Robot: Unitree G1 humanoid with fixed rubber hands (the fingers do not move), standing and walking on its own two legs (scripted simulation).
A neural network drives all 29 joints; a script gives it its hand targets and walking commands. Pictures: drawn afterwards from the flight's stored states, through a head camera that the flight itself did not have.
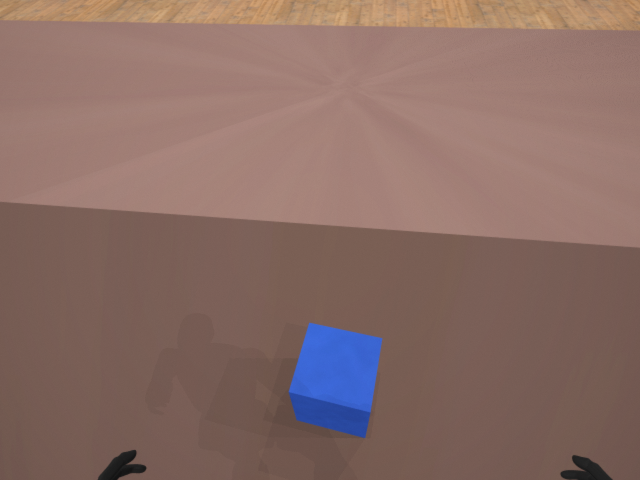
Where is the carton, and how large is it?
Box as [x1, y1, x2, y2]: [289, 323, 381, 437]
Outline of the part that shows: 309,323 289,389 289,394 296,419 364,437 370,412 381,338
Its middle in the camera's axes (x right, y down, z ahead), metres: +0.05 +0.42 +1.12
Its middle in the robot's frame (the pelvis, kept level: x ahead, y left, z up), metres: +0.46 +0.01 -0.66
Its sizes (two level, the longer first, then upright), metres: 0.210 0.200 0.250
